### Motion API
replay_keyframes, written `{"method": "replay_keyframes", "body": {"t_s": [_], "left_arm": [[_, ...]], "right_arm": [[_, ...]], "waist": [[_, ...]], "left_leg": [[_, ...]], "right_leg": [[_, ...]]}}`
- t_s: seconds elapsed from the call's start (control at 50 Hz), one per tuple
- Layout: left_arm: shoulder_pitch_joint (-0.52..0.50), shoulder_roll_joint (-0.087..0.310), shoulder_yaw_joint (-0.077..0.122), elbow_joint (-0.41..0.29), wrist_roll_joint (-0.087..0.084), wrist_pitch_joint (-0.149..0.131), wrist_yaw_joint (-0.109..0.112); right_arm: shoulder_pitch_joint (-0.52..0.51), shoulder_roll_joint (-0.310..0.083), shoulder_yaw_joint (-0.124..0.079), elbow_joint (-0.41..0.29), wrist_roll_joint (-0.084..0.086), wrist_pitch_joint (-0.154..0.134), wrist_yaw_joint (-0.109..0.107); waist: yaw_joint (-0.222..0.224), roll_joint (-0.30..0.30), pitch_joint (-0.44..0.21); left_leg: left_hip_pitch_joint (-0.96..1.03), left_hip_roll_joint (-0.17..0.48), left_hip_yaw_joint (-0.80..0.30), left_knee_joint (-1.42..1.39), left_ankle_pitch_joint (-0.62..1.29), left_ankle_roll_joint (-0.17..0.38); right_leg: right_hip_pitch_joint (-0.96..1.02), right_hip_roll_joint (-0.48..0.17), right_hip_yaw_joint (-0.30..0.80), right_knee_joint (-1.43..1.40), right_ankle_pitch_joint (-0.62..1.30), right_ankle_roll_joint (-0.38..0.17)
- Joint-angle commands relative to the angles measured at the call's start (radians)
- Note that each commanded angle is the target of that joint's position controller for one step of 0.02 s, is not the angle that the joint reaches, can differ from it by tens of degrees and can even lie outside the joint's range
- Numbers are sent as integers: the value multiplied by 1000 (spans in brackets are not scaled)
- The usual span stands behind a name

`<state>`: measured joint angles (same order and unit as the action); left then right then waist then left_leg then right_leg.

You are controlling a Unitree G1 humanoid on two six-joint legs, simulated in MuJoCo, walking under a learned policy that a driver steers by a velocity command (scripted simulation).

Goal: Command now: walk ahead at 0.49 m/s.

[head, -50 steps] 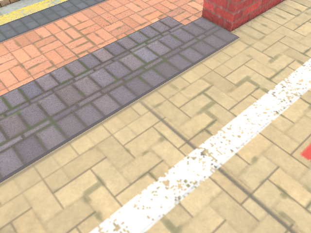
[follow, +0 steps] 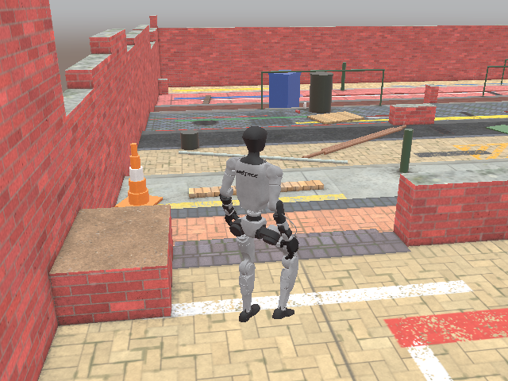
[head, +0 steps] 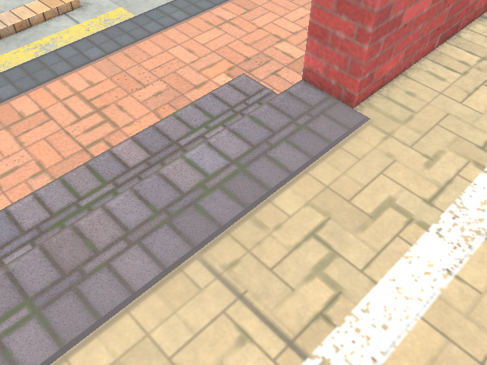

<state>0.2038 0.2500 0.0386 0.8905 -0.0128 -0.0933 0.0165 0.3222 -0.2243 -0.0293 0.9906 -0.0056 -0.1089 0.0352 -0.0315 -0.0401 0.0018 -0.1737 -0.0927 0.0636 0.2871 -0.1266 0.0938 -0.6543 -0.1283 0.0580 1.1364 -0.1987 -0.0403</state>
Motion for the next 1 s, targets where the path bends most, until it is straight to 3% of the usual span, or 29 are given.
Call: {"method": "replay_keyframes", "body": {"t_s": [0.02, 0.12, 0.18, 0.22, 0.26, 0.28, 0.3, 0.32, 0.34, 0.36, 0.38, 0.4, 0.42, 0.44, 0.46, 0.5, 0.56, 0.64, 0.76, 0.82, 0.84, 0.86, 0.88, 0.9, 0.92, 0.94, 0.96, 0.98, 1.0], "left_arm": [[32, 44, 13, -43, 12, 5, 7], [-158, 28, 5, -92, 0, -7, -10], [-237, 34, 1, -123, -9, -12, -29], [-254, 48, 3, -141, -10, -20, -42], [-189, 77, 16, -133, -9, -29, -49], [-82, 107, 34, -103, -7, -32, -47], [111, 169, 62, -48, -5, -34, -40], [274, 286, 90, -21, 16, -30, -34], [308, 249, 80, -6, 12, -25, -40], [235, 172, 55, -19, 6, -27, -42], [140, 130, 41, -43, 6, -26, -40], [62, 102, 30, -55, 9, -24, -45], [26, 74, 22, -59, 14, -26, -49], [20, 62, 18, -50, 18, -27, -53], [36, 64, 20, -37, 17, -29, -54], [75, 95, 28, -13, 18, -33, -48], [124, 111, 32, 11, 17, -24, -30], [177, 123, 31, 34, 8, -16, -16], [257, 134, 40, 87, -2, 7, -7], [227, 153, 49, 88, -5, 19, -2], [204, 158, 50, 83, -4, 24, -1], [189, 139, 42, 75, 2, 29, -2], [199, 110, 26, 50, 19, 27, -2], [334, -35, -13, 57, 12, 3, -17], [265, 69, 10, 64, -11, -21, -20], [164, 124, 26, 27, -32, -34, -21], [109, 125, 28, 14, -29, -37, -12], [85, 116, 36, 10, -13, -30, -5], [112, 97, 40, 13, -8, -16, -3]], "right_arm": [[-37, -131, -21, -54, 1, -17, -20], [60, -165, -27, -31, 20, -1, -36], [108, -168, -29, -9, 26, 11, -37], [115, -174, -34, -2, 26, 21, -39], [91, -189, -40, -5, 27, 32, -41], [69, -184, -37, -12, 24, 37, -41], [59, -150, -23, -26, 11, 39, -40], [135, -57, 7, -54, 0, 23, -34], [172, -28, 19, -40, 19, -4, -28], [92, -144, -9, -55, 42, -22, -24], [10, -165, -15, -80, 50, -28, -25], [-28, -152, -18, -85, 39, -24, -31], [-32, -143, -26, -85, 26, -11, -36], [-12, -119, -25, -81, 23, 4, -37], [5, -96, -24, -74, 22, 16, -38], [-18, -88, -27, -87, 18, 28, -41], [-136, -87, -31, -128, 10, 29, -41], [-278, -67, -24, -167, 15, 22, -30], [-424, -71, -17, -226, 26, 8, 1], [-365, -102, -30, -221, 28, -2, 11], [-274, -129, -45, -196, 26, -4, 9], [-102, -176, -72, -140, 25, -3, 2], [88, -257, -93, -102, 12, 0, -8], [137, -299, -99, -81, 9, 4, -2], [112, -207, -73, -88, 19, 2, -1], [18, -171, -62, -104, 21, -1, -4], [-74, -149, -53, -124, 17, -2, -3], [-120, -121, -46, -128, 7, -5, 1], [-134, -97, -39, -123, -4, -8, 3]], "waist": [[46, 79, 54], [-24, 83, 58], [-49, 90, 79], [-42, 97, 82], [6, 116, 48], [66, 113, -13], [143, 81, -139], [150, -126, -308], [139, -262, -396], [135, -162, -266], [109, -96, -167], [77, -22, -97], [46, -22, -60], [24, -37, -45], [15, -37, -37], [6, -23, -12], [28, -9, 17], [70, -18, 47], [102, -20, 98], [50, -46, 51], [-2, -57, -5], [-79, -41, -107], [-131, 82, -259], [-53, 345, -390], [-86, 238, -347], [-67, 193, -202], [-30, 98, -124], [-1, 74, -70], [33, 99, -63]], "left_leg": [[-96, 280, -212, -203, 71, 169], [13, 270, -160, -183, 75, 122], [110, 308, -172, -140, 58, 117], [171, 339, -186, -97, 71, 106], [194, 348, -187, -16, 201, 86], [181, 310, -153, 111, 370, 65], [77, 247, -100, 349, 409, 33], [-286, 116, -20, 757, 88, -37], [-519, 27, -123, 973, -419, -53], [-613, 96, -188, 1063, -381, -30], [-615, 151, -161, 1045, -286, -16], [-570, 192, -139, 981, -205, -22], [-517, 223, -140, 914, -154, -26], [-466, 233, -136, 882, -122, -31], [-444, 232, -126, 864, -106, -38], [-483, 237, -120, 808, -51, -52], [-571, 239, -116, 649, 79, -71], [-533, 207, -83, 416, 235, -71], [-564, 180, -75, 264, 167, -41], [-418, 137, -39, 227, 62, -3], [-276, 100, -7, 215, 54, 16], [-37, 85, -2, 215, 79, 46], [289, 282, -233, 233, 96, 114], [599, 489, -716, 103, -107, 267], [558, 464, -763, 32, -186, 223], [418, 436, -610, 13, -135, 176], [256, 403, -491, -15, -25, 153], [131, 368, -409, -46, 52, 143], [61, 339, -351, -77, 80, 132]], "right_leg": [[-30, -41, 1, -139, 153, 28], [7, 13, -44, -465, 305, 39], [-2, 29, -46, -553, 256, 30], [10, 38, -45, -597, 182, 5], [123, 69, -69, -637, 112, -25], [271, 103, -97, -660, 100, -48], [539, 69, -55, -642, 123, -90], [946, -191, 321, -658, 86, -222], [1075, -292, 680, -822, -35, -309], [970, -258, 585, -837, -68, -255], [827, -220, 426, -849, -2, -215], [684, -174, 315, -886, 85, -196], [594, -132, 237, -922, 130, -177], [538, -108, 191, -952, 152, -170], [507, -93, 156, -970, 200, -177], [500, -90, 110, -993, 285, -189], [539, -87, 68, -1009, 334, -184], [557, -60, 10, -1031, 276, -154], [731, -127, 15, -970, 281, -147], [766, -140, 6, -871, 496, -123], [751, -117, -17, -768, 665, -107], [676, -61, -55, -570, 721, -80], [442, 8, -101, -239, 414, -43], [54, 197, -48, 90, -317, 13], [-52, 151, 85, 205, -368, -10], [-109, 101, 59, 210, -279, -26], [-66, 45, 28, 164, -178, -25], [-22, 14, 19, 109, -123, -21], [43, -13, 27, 72, -85, -23]]}}
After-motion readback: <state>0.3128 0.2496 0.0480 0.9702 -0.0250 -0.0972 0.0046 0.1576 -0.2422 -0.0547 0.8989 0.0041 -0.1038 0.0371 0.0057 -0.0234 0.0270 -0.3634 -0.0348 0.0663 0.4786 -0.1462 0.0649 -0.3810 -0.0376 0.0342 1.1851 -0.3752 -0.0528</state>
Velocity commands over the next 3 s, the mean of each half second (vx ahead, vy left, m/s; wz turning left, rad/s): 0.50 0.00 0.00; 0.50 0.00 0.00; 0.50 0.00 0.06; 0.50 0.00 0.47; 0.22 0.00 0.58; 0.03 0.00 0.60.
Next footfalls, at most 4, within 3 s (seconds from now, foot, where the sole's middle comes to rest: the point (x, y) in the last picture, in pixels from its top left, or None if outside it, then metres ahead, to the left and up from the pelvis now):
0.30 right None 0.34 -0.17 -0.78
0.86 left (220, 319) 0.65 0.07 -0.78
1.44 right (290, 229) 0.97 -0.16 -0.78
2.00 left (204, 180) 1.20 0.13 -0.78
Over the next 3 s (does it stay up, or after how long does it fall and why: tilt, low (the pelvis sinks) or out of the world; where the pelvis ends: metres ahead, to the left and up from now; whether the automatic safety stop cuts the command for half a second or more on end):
stays up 1.21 0.04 -0.01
